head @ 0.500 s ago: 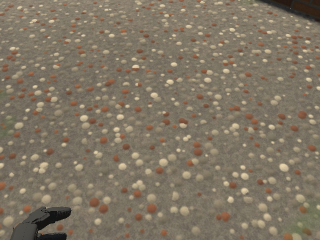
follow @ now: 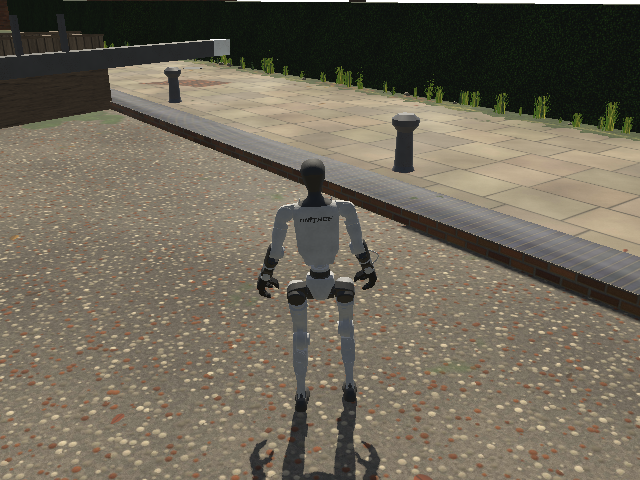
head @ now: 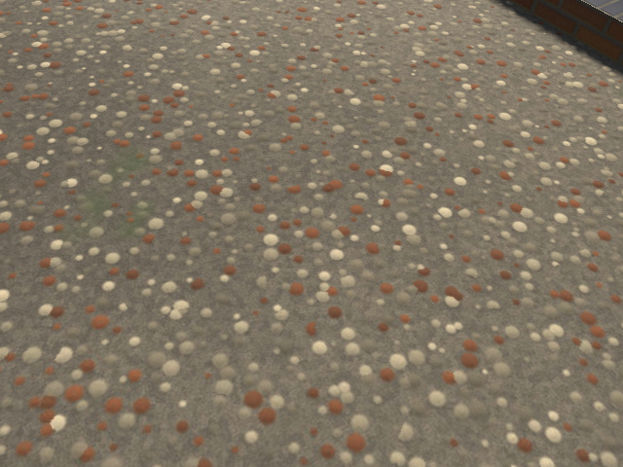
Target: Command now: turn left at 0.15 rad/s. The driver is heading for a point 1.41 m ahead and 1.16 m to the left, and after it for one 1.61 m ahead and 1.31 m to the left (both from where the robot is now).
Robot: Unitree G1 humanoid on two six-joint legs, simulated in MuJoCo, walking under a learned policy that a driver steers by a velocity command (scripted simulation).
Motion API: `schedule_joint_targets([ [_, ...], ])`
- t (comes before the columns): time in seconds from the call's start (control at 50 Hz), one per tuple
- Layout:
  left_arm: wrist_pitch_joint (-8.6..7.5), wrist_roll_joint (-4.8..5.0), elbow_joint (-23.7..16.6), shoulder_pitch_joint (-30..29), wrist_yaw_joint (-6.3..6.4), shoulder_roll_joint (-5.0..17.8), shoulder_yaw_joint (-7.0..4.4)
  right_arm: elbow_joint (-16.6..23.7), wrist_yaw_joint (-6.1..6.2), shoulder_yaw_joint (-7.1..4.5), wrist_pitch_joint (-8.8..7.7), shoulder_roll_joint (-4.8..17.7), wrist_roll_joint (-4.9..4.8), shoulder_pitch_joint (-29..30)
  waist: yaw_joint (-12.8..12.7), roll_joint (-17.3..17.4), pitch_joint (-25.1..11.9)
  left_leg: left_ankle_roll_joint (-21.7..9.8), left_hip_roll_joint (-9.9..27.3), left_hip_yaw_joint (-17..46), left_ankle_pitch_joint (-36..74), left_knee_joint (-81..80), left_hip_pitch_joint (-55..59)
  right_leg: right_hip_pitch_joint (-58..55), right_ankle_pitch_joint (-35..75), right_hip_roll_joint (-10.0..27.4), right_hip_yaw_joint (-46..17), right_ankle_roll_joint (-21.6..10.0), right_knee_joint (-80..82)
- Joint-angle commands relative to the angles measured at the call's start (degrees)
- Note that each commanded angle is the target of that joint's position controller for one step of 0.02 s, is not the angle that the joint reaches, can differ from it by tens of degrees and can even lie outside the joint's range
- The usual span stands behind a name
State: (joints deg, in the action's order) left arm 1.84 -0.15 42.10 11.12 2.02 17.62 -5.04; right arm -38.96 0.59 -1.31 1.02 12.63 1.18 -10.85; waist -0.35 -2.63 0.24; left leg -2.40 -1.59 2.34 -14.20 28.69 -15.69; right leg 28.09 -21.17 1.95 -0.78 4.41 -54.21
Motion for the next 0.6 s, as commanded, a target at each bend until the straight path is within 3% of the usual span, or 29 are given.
schedule_joint_targets([
  [0.02,-0.84,0.18,-4.2,-3.3,-0.19,0.6,0.72,3.3,0.34,-2.01,-0.83,7.4,-0.32,3.2,0.9,10.7,-4.3,-9.5,11.2,9.5,20.4,-6.4,4.5,-3.6,-0.8,1.0,-0.2,0.6,7.9],
  [0.04,-0.89,0.3,-4.4,-3.9,-0.33,0.8,0.83,2.7,0.32,-2.23,-0.6,8.0,-0.32,2.2,1.5,10.9,-4.5,-10.2,12.1,11.0,20.3,-6.0,5.3,-5.0,-2.6,0.7,0.1,0.5,11.0],
  [0.08,-1.09,0.77,-5.1,-5.0,-0.18,2.7,0.36,2.3,0.36,-3.56,0.0,11.8,-1.22,0.7,2.4,11.8,-2.5,-11.8,12.9,16.4,21.0,-5.6,6.1,-5.2,-3.2,-1.5,0.6,0.0,16.1],
  [0.14,-2.0,0.55,-3.6,-0.3,-0.26,3.5,0.02,3.1,1.12,-4.46,0.76,13.1,-3.0,3.1,-0.8,11.1,-3.3,-10.2,11.4,21.4,23.9,-3.6,5.8,-11.7,7.7,-3.3,-0.1,-2.4,29.7],
  [0.16,-2.27,-0.05,-3.0,2.3,-0.26,5.3,-0.5,4.0,1.53,-4.44,0.75,12.2,-3.14,3.8,-1.7,9.0,-5.3,-7.8,9.5,20.3,20.9,-1.2,1.4,-18.5,15.1,-0.2,-1.7,-3.9,30.3],
  [0.18,-2.05,-1.06,-2.6,3.9,-0.14,9.9,-1.85,5.6,1.52,-4.17,0.43,9.9,-2.98,4.0,-0.5,-0.8,-7.1,-4.2,4.6,13.6,12.3,4.7,-7.2,-25.3,25.8,7.0,-6.4,-7.9,28.0],
  [0.2,-1.61,-1.49,-2.0,4.6,-0.18,10.7,-2.55,6.2,1.31,-4.25,0.22,9.2,-3.29,5.3,-1.8,-11.7,-5.5,-0.1,-2.4,4.0,-3.9,13.2,-16.7,-27.0,31.3,14.8,-14.0,-14.6,32.5],
  [0.22,-1.7,-2.1,-3.5,2.7,0.24,8.1,-1.8,6.1,1.03,-5.27,0.18,11.2,-2.87,5.3,-2.8,-13.6,-5.4,2.6,-2.7,1.4,-20.9,27.0,-21.2,-27.6,37.4,22.6,-19.7,-20.3,35.3],
  [0.24,-1.82,-2.08,-4.9,-0.1,0.79,6.0,-1.05,5.4,0.66,-6.41,0.42,12.6,-2.73,4.2,-1.5,-8.3,-5.1,4.0,-0.2,2.6,-20.7,36.6,-22.6,-26.7,38.9,22.5,-17.3,-20.5,35.2],
  [0.26,-1.89,-1.46,-5.9,-4.0,1.21,4.6,-0.72,4.4,0.63,-6.65,1.23,11.8,-3.01,2.3,0.6,-5.3,-4.1,5.2,1.1,2.9,-17.7,39.8,-22.9,-25.5,37.2,19.4,-12.2,-18.1,34.2],
  [0.28,-2.04,-0.62,-6.2,-6.5,1.28,4.5,-0.84,4.2,0.62,-6.32,2.08,10.3,-3.06,1.5,1.5,-4.5,-2.2,6.1,2.6,2.4,-14.0,37.9,-23.8,-24.6,34.3,17.0,-7.7,-15.7,34.3],
  [0.34,-1.52,-0.76,-5.7,-5.7,1.54,5.6,-1.44,6.2,-0.07,-5.55,2.92,7.8,-3.2,3.8,-0.4,-6.2,-1.6,7.9,4.0,-2.0,-7.9,32.0,-21.9,-23.6,31.2,14.6,-0.4,-15.0,35.3],
  [0.38,-1.13,-0.62,-5.6,-5.6,1.38,6.6,-1.92,8.1,-1.01,-5.04,2.83,6.9,-3.09,5.3,-1.4,-7.0,-2.7,7.2,5.3,-3.6,-6.9,24.6,-17.5,-23.1,29.5,15.0,2.9,-14.7,35.0],
  [0.46,-1.57,0.79,-5.0,-5.4,-0.11,9.3,-3.02,9.4,-2.22,-6.13,3.42,9.5,-2.84,3.4,-0.9,-7.2,-4.1,4.1,4.7,-7.5,-5.3,14.3,-9.4,-22.5,28.7,17.9,5.5,-13.3,32.4],
  [0.5,-2.11,2.12,-4.0,-4.6,-0.86,9.4,-3.33,8.2,-2.34,-6.62,3.56,9.6,-3.58,-0.5,1.0,-5.9,-5.7,1.2,3.3,-9.9,-4.1,9.0,-1.3,-18.6,3.8,18.3,6.6,-11.0,32.4],
  [0.52,-2.37,1.98,-3.7,-4.7,-1.16,7.8,-2.92,6.0,-2.13,-7.39,3.16,10.7,-3.9,-5.7,3.1,-4.0,-5.8,-0.8,1.6,-10.7,-5.9,7.6,6.5,-12.5,-9.1,16.6,8.1,-9.5,29.0],
  [0.54,-2.44,0.81,-4.0,-6.5,-1.54,4.3,-1.83,2.0,-1.68,-8.9,2.42,13.4,-4.44,-15.7,7.3,3.4,-5.9,-4.6,1.5,-6.6,-10.9,3.9,17.8,-2.6,-14.8,12.2,12.0,-7.1,15.1],
  [0.56,-2.88,-0.22,-8.1,-12.3,-1.57,-0.4,-0.29,1.4,-1.19,-10.48,0.69,21.5,-3.67,-21.9,9.1,21.6,-1.0,-14.8,15.3,26.9,-30.1,-9.4,24.4,20.7,-18.3,2.6,13.4,-2.4,-12.7],
  [0.58,-5.17,1.72,-11.8,-18.1,-1.72,1.9,-0.46,4.1,-2.33,-9.09,-2.67,20.2,-2.22,-19.5,9.9,17.4,-1.8,-22.0,22.4,50.5,-44.8,-21.6,22.8,31.5,-14.1,-2.4,-3.2,-4.1,-19.7],
  [0.6,-7.14,3.43,-12.4,-19.9,-2.48,5.1,-1.14,4.3,-2.16,-7.5,-4.49,16.5,-1.81,-15.7,8.2,13.7,2.3,-20.2,23.6,47.6,-44.2,-22.9,20.7,33.5,-9.1,0.4,-5.6,-6.0,-20.0],
])
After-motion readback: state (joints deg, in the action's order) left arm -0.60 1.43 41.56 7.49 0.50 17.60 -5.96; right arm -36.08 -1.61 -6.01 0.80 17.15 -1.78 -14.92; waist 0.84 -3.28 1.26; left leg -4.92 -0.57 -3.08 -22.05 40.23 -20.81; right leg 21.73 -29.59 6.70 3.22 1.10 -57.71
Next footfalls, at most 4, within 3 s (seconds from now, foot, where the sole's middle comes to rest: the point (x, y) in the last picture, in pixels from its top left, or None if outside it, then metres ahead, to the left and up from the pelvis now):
0.16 right None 0.02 -0.14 -0.78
0.54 left None -0.02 0.14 -0.78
1.00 right None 0.36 0.19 -0.78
1.38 left None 0.16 0.33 -0.78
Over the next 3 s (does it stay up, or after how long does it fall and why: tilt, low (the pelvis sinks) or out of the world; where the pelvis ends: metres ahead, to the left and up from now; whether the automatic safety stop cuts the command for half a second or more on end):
stays up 1.15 0.62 -0.02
